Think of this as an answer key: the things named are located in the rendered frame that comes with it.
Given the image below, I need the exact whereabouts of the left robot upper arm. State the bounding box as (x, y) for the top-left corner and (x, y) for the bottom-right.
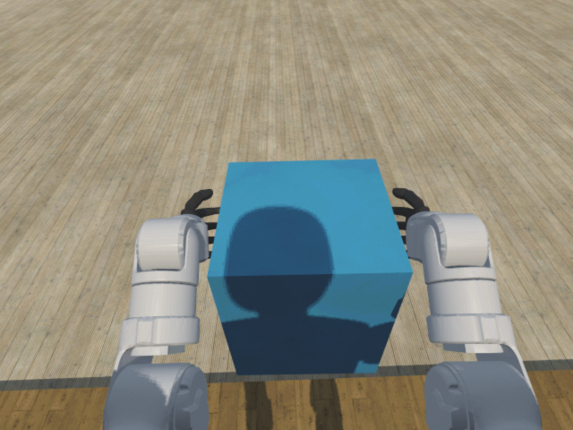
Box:
(104, 363), (210, 430)

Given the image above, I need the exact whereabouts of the carton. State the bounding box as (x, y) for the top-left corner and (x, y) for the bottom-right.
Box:
(207, 159), (413, 375)

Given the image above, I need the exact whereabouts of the right robot upper arm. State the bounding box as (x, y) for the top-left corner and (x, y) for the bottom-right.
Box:
(424, 361), (542, 430)

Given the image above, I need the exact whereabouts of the robot right forearm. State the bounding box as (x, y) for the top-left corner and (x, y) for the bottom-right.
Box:
(406, 211), (542, 426)

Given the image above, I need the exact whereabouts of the robot left forearm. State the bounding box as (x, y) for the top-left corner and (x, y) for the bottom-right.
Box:
(103, 214), (210, 430)

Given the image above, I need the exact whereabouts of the robot right hand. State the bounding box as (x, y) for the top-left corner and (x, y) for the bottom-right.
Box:
(392, 188), (430, 259)

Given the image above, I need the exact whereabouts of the robot left hand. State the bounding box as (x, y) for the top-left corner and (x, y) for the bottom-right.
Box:
(181, 189), (220, 259)

